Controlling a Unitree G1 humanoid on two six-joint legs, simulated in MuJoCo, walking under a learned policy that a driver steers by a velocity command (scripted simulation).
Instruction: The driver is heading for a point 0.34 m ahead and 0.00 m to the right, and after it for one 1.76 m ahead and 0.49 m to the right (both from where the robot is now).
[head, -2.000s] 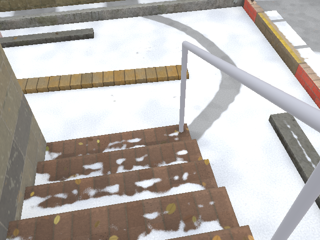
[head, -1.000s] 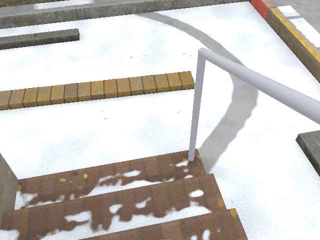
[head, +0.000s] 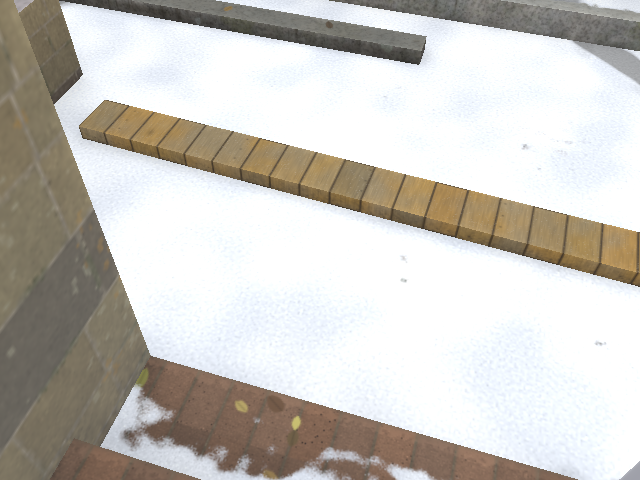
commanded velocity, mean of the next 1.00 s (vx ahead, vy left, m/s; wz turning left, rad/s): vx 0.20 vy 0.00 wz -0.15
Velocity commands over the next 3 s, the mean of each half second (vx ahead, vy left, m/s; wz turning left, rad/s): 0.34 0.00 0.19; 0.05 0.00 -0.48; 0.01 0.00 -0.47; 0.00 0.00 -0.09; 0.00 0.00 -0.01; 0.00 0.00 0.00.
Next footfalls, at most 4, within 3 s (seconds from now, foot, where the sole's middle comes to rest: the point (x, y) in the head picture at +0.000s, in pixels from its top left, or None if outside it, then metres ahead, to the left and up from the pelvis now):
0.22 right None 0.27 -0.15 -0.91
0.68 left None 0.35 0.04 -0.91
1.24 right None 0.24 -0.18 -0.91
1.56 left None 0.34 -0.01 -0.91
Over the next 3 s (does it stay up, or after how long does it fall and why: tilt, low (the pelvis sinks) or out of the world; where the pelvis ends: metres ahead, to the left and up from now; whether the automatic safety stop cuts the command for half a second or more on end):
stays up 0.27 -0.10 -0.13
